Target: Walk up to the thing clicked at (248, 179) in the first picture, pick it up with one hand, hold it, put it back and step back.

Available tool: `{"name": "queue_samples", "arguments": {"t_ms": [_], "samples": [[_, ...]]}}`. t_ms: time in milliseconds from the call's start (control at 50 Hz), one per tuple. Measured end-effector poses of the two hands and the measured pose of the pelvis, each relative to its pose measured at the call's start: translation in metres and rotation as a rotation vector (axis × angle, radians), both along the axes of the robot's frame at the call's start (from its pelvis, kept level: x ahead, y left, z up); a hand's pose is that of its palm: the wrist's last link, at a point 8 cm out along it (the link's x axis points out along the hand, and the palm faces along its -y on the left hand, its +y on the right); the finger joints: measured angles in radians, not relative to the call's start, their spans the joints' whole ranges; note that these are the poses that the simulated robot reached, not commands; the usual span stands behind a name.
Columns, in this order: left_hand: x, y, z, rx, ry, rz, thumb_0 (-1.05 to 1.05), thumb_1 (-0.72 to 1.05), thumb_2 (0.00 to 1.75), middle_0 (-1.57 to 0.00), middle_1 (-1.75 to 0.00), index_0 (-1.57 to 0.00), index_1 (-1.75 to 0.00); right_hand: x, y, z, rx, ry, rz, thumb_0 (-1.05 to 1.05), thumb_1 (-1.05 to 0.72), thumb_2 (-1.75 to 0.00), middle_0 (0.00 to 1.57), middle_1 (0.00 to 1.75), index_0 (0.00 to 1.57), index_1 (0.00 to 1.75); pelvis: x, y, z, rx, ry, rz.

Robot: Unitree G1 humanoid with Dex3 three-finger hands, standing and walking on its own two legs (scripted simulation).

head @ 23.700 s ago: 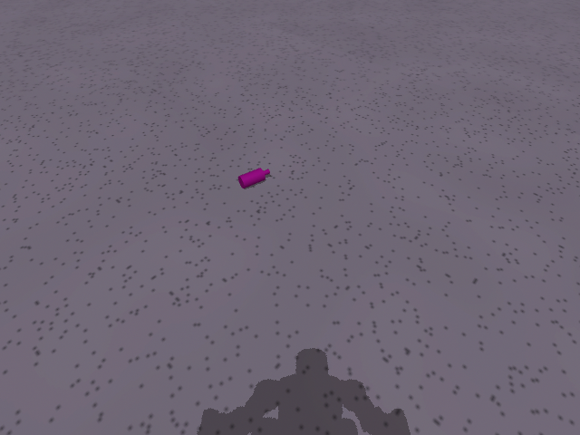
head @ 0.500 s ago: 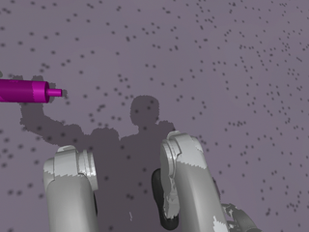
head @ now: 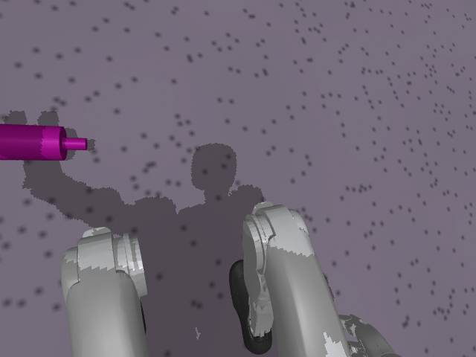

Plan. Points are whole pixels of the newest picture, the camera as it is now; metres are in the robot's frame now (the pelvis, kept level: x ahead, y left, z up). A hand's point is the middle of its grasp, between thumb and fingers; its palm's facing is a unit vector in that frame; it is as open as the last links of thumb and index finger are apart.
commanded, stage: rise first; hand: left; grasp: from above
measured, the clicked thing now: (39, 143) +0.50 +0.31 -0.29
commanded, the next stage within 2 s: approach in 1.12 s
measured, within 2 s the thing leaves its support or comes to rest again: neither
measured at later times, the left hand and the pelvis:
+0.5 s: hand out of the picture +0.44 +0.36 -0.17, palm faces -0.47 -0.04 -0.88, open 14.0 cm; pelvis +0.00 +0.00 +0.00, yaw -1 degrees
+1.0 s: hand out of the picture +0.45 +0.36 -0.16, palm faces -0.47 -0.04 -0.88, open 14.0 cm; pelvis +0.00 +0.00 +0.00, yaw -1 degrees
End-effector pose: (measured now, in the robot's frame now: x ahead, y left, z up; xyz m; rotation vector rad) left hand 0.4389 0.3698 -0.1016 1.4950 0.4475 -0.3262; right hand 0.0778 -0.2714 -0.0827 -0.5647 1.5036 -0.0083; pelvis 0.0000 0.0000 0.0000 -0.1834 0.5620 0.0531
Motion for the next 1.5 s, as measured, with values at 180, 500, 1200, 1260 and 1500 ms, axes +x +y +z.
{"name": "queue_samples", "arguments": {"t_ms": [180,500,1200,1260,1500], "samples": [[0.003,-0.001,-0.003,-0.003,-0.008,-0.006,0.0,-0.5,0.98,-0.08,-1.03,-0.09,-1.02,-0.002,0.002,0.002,-0.004,-0.006,0.011,0.0,-0.93,-0.9,0.2,0.3,0.2,0.29,-0.002,0.002,-0.001,-0.006,-0.008,-0.001],[0.012,-0.008,-0.01,0.01,-0.008,-0.008,0.0,-0.51,0.98,-0.09,-1.04,-0.1,-1.04,-0.023,0.009,0.007,0.003,0.014,-0.023,0.0,-0.93,-0.9,0.2,0.3,0.2,0.3,-0.003,0.004,-0.001,-0.015,-0.003,-0.002],[0.012,-0.007,0.004,0.012,0.009,-0.018,0.0,-0.52,1.0,-0.1,-1.02,-0.1,-1.02,-0.018,0.008,0.01,0.011,-0.014,-0.008,0.0,-0.93,-0.9,0.2,0.3,0.2,0.3,-0.006,0.003,0.003,-0.014,-0.006,0.0],[0.013,-0.007,0.004,0.013,0.007,-0.023,0.0,-0.52,1.01,-0.1,-1.02,-0.1,-1.02,-0.019,0.008,0.01,0.01,-0.012,-0.007,0.0,-0.93,-0.9,0.2,0.3,0.2,0.3,-0.006,0.003,0.003,-0.014,-0.008,0.0],[0.048,-0.039,0.011,0.019,-0.046,-0.082,0.0,-0.51,0.99,-0.09,-1.07,-0.1,-1.06,-0.029,0.01,0.018,-0.01,-0.011,-0.035,0.0,-0.93,-0.89,0.2,0.3,0.2,0.3,-0.006,0.004,0.005,-0.014,0.013,0.001]]}}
